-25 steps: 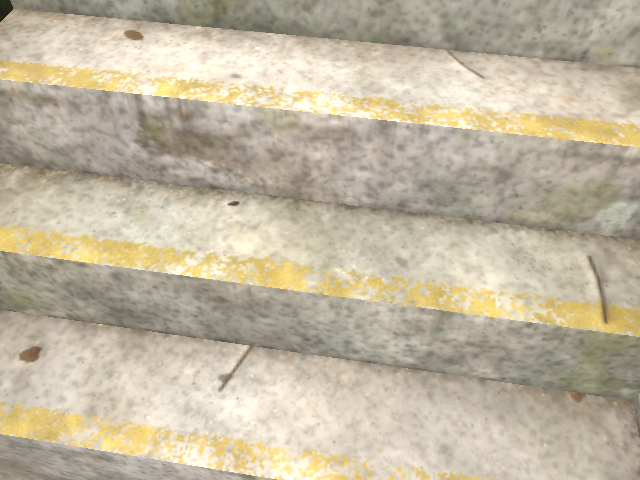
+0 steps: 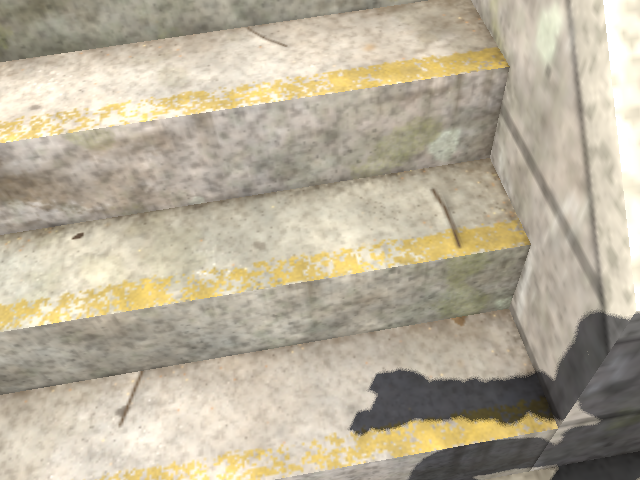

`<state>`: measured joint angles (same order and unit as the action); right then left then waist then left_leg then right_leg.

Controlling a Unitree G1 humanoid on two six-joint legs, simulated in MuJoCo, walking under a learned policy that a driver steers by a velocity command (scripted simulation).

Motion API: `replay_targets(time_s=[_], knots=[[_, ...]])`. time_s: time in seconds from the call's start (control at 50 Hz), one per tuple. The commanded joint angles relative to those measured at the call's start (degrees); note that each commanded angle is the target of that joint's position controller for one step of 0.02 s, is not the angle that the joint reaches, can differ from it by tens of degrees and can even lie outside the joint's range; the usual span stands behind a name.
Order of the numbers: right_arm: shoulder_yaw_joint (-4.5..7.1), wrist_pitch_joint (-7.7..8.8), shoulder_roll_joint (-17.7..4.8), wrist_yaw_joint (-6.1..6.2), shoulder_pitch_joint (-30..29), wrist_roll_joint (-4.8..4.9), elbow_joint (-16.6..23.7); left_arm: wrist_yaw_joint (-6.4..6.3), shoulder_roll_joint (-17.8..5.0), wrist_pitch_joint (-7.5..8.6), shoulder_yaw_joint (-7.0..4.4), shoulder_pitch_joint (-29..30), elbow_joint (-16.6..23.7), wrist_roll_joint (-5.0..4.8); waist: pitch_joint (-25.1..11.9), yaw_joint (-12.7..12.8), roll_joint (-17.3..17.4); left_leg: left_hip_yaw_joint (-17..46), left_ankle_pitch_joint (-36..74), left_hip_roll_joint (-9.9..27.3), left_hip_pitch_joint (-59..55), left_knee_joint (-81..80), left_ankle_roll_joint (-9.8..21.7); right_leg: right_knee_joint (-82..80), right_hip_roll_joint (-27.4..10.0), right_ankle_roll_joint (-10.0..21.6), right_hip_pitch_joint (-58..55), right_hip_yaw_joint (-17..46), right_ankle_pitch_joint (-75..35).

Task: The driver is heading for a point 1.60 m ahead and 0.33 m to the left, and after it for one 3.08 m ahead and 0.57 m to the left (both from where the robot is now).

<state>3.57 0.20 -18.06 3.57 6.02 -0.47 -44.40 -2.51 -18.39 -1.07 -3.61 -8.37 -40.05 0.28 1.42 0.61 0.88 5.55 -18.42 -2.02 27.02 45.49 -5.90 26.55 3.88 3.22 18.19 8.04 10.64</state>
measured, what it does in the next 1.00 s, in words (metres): walks ahead, turning left: left foot, then right foot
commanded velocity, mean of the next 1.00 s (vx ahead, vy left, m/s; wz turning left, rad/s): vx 0.26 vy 0.00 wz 0.30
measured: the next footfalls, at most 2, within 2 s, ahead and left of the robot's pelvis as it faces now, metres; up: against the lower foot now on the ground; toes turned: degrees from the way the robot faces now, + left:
left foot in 0.12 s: +0.08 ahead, +0.14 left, +0.00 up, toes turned +9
right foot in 1.00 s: +0.24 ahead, +0.04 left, +0.00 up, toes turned +11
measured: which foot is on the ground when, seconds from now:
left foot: up 0.00-0.10, down 0.12-1.00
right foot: down 0.00-0.62, up 0.64-0.98, down 1.00-1.00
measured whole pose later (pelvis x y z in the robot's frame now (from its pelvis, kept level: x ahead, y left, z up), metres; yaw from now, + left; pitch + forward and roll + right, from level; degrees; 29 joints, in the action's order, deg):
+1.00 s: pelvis +0.15 +0.09 -0.01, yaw +24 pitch +2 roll -1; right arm 2.9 0.2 -15.1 2.5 12.2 0.5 -35.1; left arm -2.1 -11.8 3.7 1.2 -5.6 -36.2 2.2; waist -0.9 -0.2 0.5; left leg 10.9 -19.1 -9.0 10.3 33.1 5.1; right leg 29.8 2.2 1.4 19.8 -3.3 6.9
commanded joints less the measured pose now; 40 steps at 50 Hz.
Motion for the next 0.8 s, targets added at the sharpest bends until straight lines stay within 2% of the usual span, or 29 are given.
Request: replay_targets(time_s=[0.02,0.08,0.1,0.12,0.14,0.16,0.18,0.2,0.24,0.28,0.3,0.34,0.38,0.42,0.44,0.46,0.48,0.52,0.56,0.58,0.6,0.62,0.64,0.66,0.68,0.72,0.74,0.76,0.8], knots=[[0.91,1.49,-5.22,-0.45,-1.20,0.40,3.85,-0.13,-9.81,0.18,-2.50,2.23,4.26,0.29,-6.09,0.60,-11.61,-0.97,-0.46,-0.63,-1.91,-6.47,0.43,-7.47,-13.36,8.23,-6.52,15.43,-2.56],[0.32,2.20,-4.27,-1.64,1.31,0.13,3.14,0.01,-6.40,-0.22,-0.74,2.85,4.16,0.73,-8.74,0.17,-10.54,-2.51,3.00,1.50,-10.27,-16.04,2.16,-4.32,-13.68,7.86,-7.46,15.22,-10.06],[-0.16,2.48,-2.90,-2.12,2.41,-0.24,2.50,0.10,-4.26,-0.28,0.34,2.50,3.59,0.89,-8.57,-0.79,-9.38,-2.89,8.73,2.12,-15.80,-24.07,3.41,-4.02,-12.27,6.32,-5.67,13.66,-7.99],[-0.66,2.67,-2.87,-2.29,1.60,-1.25,2.64,0.25,-1.77,0.09,1.46,-0.71,1.99,1.59,-8.30,0.22,-7.19,-0.13,13.46,4.94,-21.27,-27.98,4.72,-4.21,-10.66,3.67,-2.79,12.01,-2.99],[-0.72,2.73,-5.34,-2.39,1.59,-2.13,2.95,0.60,-0.51,0.67,2.00,-3.53,0.78,2.79,-8.53,2.41,0.47,8.39,22.16,12.24,-25.10,-28.36,7.83,1.61,-6.69,0.80,0.52,7.16,5.88],[-0.96,2.81,-5.43,-2.70,-2.17,-2.98,2.57,0.84,-1.40,1.07,1.68,-3.47,1.35,2.91,-5.42,5.69,7.82,12.49,18.68,14.94,-15.38,-28.93,14.08,-1.02,-3.83,-1.97,-2.22,2.79,9.74],[-1.35,3.09,-3.29,-3.09,-4.15,-1.97,3.84,0.68,-4.51,1.30,1.13,-1.34,0.43,3.52,-4.12,4.03,5.29,11.03,10.24,12.28,-11.71,-30.13,14.43,-1.78,-4.31,-3.68,-6.69,2.04,5.74],[-1.27,3.27,-3.85,-3.29,-2.37,-1.45,3.28,0.53,-5.66,1.41,0.64,1.65,0.40,2.97,-3.31,1.96,5.12,9.66,4.46,9.96,-10.28,-30.35,12.28,-1.58,-3.64,-3.79,-7.97,1.32,2.90],[-0.21,3.60,-8.39,-3.21,-1.24,-0.73,3.37,-0.26,-6.26,1.14,0.24,2.90,0.66,1.89,-1.25,1.24,7.29,10.70,2.63,8.95,-8.81,-30.65,10.85,0.20,-3.36,-3.10,-6.81,-0.12,2.48],[-0.62,3.61,-6.67,-2.44,-0.72,-0.42,3.87,-0.45,-4.79,1.59,0.63,1.68,0.29,1.94,-2.74,1.57,8.04,12.02,1.54,8.69,-10.26,-29.77,11.28,0.19,-3.08,-3.29,-6.00,-2.04,4.19],[-0.93,1.71,-4.70,-3.13,0.68,-0.94,2.45,0.88,-2.52,1.92,1.43,-1.30,-1.50,1.93,-3.81,1.72,5.38,13.68,1.19,8.68,-10.78,-29.21,10.37,-1.97,-3.46,-3.21,-7.09,-2.70,4.21],[-0.36,0.33,-5.40,-3.51,0.96,-1.01,3.02,1.55,-2.20,2.61,1.28,-0.10,-1.47,2.33,-3.06,0.91,4.33,12.69,-6.13,5.68,-9.92,-27.90,9.88,-2.13,-3.51,-2.92,-6.47,-3.14,7.90],[-0.18,-0.05,-4.93,-3.78,0.34,-0.95,3.89,1.51,-2.79,2.93,1.11,0.71,-0.74,2.32,-1.91,0.92,1.93,11.27,-9.38,2.80,-7.55,-25.08,9.60,-4.34,-4.99,-2.10,-5.65,-1.81,13.40],[-0.14,0.29,-3.94,-4.04,-0.73,-1.29,5.24,0.99,-4.82,3.16,0.53,-0.59,-0.76,2.49,-1.00,1.43,-3.85,7.02,-8.55,-0.95,-2.45,-17.70,8.67,-9.31,-8.94,0.34,-7.86,3.54,20.16],[-0.36,0.71,-2.92,-4.30,-0.95,-1.57,5.86,0.76,-6.36,3.22,-0.02,-2.36,-1.24,2.56,-1.11,1.85,-8.39,3.07,-6.20,-2.88,1.20,-11.61,7.94,-13.09,-13.10,2.84,-11.02,8.64,23.09],[-0.66,1.19,-2.44,-4.63,-1.05,-2.11,6.45,0.72,-7.33,3.25,-0.44,-3.22,-1.67,2.53,-0.34,1.78,-10.55,0.06,-3.93,-2.37,3.95,-7.33,7.85,-14.92,-18.11,5.61,-12.64,12.38,20.73],[-0.86,1.60,-2.62,-4.96,-2.17,-2.49,7.04,0.67,-6.68,3.59,-0.51,-3.68,-1.97,2.08,-0.22,2.17,-9.32,-0.90,-4.03,-0.10,4.04,-4.15,8.04,-15.09,-20.91,7.61,-12.25,13.14,15.47],[-1.16,2.06,-1.70,-5.59,-1.36,-1.45,7.27,0.74,-6.23,4.00,-0.55,-3.91,-2.30,2.18,-0.61,1.55,-8.26,-2.84,-6.02,1.55,1.91,-4.57,8.91,-13.94,-21.24,8.07,-12.02,7.95,5.50],[-1.39,2.18,-0.97,-6.07,1.77,-1.06,6.37,1.18,-6.39,4.10,-0.77,-1.52,-2.07,1.61,-2.12,-0.62,-8.64,-6.02,-0.61,-0.37,-8.52,-12.82,9.94,-10.33,-17.01,5.05,-7.91,-1.34,-3.69],[-1.16,2.35,-1.24,-5.80,3.27,-1.30,5.58,1.08,-5.51,4.04,-0.55,-1.22,-2.00,1.20,-3.36,-1.28,-7.86,-5.81,3.07,-1.98,-14.32,-17.29,10.23,-6.70,-14.38,3.02,-5.96,-5.17,-5.92],[0.57,2.87,-4.34,-4.30,5.48,2.55,6.24,-0.28,-7.81,4.87,-1.16,-0.57,0.10,-1.78,-6.46,-2.62,-3.41,-4.26,5.26,-1.38,-19.44,-17.33,11.80,-0.95,-12.97,1.88,-3.85,-6.44,-7.00],[1.44,3.12,-7.05,-3.33,10.88,2.65,6.05,-0.79,-5.40,5.66,-0.15,2.30,1.97,-1.19,-8.16,-5.39,4.32,6.80,9.27,5.16,-27.43,-22.01,14.83,13.13,-9.96,-1.40,4.39,-10.70,-4.42],[3.35,3.62,-13.60,-3.18,15.33,1.84,6.40,-0.99,-2.12,6.72,1.30,5.28,6.48,0.42,-7.40,-6.31,16.83,32.53,7.33,16.46,-36.16,-30.12,23.75,27.28,-1.28,-5.55,23.05,-11.16,16.15],[2.73,4.20,-10.42,-3.06,15.76,0.71,6.67,-0.44,-4.44,7.49,0.73,3.62,5.10,-0.18,-6.57,-6.04,9.45,36.48,3.58,19.18,-37.65,-31.65,26.68,35.43,-3.04,-5.63,28.98,-2.45,20.77],[2.15,4.39,-7.63,-2.68,13.30,0.71,7.50,0.34,-5.86,7.95,0.43,2.15,4.72,-0.56,-3.36,-4.30,5.97,31.47,5.80,18.15,-36.09,-31.12,25.02,37.34,-5.23,-4.83,31.46,-1.17,16.44],[1.81,3.75,-6.16,-1.83,8.90,0.87,9.75,0.63,-5.69,8.41,0.29,4.33,5.45,1.37,-2.48,-2.20,-0.22,22.20,25.13,14.95,-32.22,-29.74,21.46,34.34,-7.05,-5.14,30.04,-2.16,8.54],[1.45,3.36,-5.67,-1.44,7.07,0.60,10.94,0.77,-4.98,8.38,0.44,4.26,5.64,2.12,-3.63,-1.00,-0.89,17.91,35.42,12.87,-28.61,-28.86,20.30,31.95,-7.06,-5.85,25.63,-3.11,5.79],[1.44,3.08,-5.64,-1.18,5.57,0.47,11.65,0.94,-3.50,8.19,0.87,3.54,5.48,2.23,-4.94,-0.06,0.30,13.82,43.54,10.45,-24.58,-27.65,19.34,29.33,-5.46,-6.65,20.57,-5.34,3.64],[1.44,2.27,-5.60,-0.66,4.28,0.98,12.29,1.14,-0.28,7.57,2.04,4.01,5.83,1.65,-7.06,0.26,2.77,9.26,49.24,7.22,-19.93,-24.91,17.78,23.55,-2.46,-7.49,13.15,-8.56,1.92]])
Over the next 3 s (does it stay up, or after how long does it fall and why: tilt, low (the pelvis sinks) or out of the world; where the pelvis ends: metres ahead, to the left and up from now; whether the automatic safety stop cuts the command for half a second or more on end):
stays up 0.33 0.38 0.17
